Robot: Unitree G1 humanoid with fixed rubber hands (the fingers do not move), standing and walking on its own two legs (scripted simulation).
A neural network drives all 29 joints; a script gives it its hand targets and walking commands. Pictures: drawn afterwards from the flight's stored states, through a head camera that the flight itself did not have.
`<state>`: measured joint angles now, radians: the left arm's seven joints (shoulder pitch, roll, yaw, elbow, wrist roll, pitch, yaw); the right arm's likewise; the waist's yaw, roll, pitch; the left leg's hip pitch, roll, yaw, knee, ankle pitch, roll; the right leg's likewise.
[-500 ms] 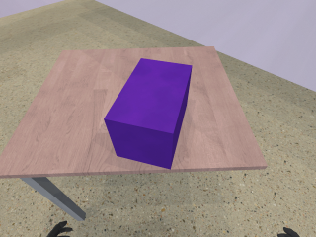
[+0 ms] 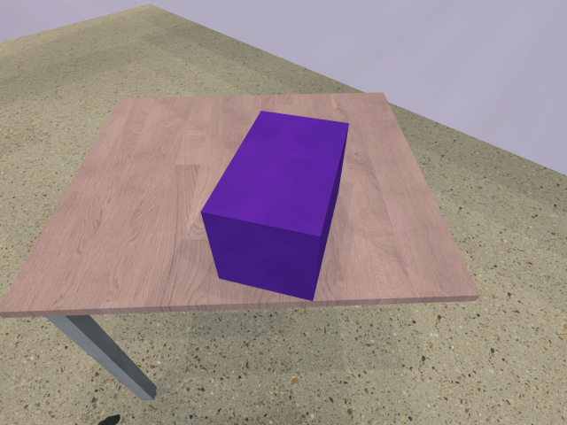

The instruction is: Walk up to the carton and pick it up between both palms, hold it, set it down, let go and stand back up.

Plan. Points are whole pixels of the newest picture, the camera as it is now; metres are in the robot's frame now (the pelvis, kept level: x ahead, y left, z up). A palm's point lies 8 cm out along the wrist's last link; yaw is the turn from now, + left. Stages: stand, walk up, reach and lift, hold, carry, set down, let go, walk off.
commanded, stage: walk up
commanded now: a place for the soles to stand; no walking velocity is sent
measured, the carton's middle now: (285, 199) +0.50 +0.04 +0.01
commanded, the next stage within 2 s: none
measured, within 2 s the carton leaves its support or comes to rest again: neither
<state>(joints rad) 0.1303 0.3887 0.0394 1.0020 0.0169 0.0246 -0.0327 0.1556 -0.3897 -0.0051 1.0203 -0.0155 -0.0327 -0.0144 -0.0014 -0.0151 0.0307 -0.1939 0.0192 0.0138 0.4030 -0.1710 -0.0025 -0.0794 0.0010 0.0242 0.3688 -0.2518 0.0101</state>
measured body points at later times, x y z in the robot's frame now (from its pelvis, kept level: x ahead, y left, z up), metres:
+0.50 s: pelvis +0.02 -0.01 +0.00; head +0.01 +0.00 +0.45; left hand +0.09 +0.31 -0.12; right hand +0.11 -0.33 -0.11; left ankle +0.03 +0.12 -0.74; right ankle -0.03 -0.13 -0.74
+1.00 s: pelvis +0.03 -0.01 +0.00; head +0.03 +0.01 +0.45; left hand +0.12 +0.32 -0.12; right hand +0.16 -0.32 -0.10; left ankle +0.03 +0.12 -0.74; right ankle -0.03 -0.13 -0.74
